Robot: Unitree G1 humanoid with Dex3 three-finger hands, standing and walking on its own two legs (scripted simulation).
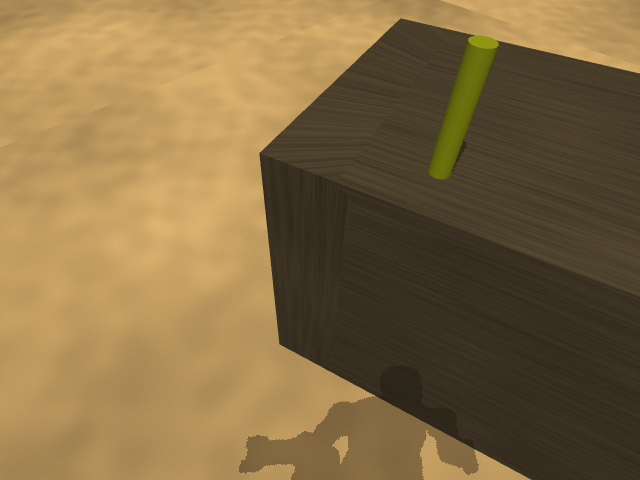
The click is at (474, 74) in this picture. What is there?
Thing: slim round
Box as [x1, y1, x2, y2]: [428, 36, 498, 178]
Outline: 492,38 486,36 472,36 467,41 428,167 428,172 436,178 446,178 449,176 498,45 498,43
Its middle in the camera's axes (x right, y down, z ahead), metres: +0.22 -0.19 +0.62
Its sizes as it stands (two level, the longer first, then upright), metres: 0.041 0.041 0.227
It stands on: a support 0.80 m high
